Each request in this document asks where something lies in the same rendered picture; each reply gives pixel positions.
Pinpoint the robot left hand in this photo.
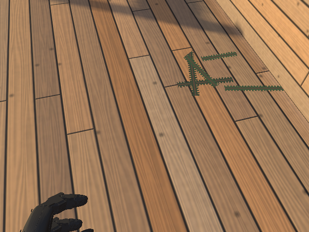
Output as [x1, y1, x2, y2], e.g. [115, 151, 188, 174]
[19, 192, 94, 232]

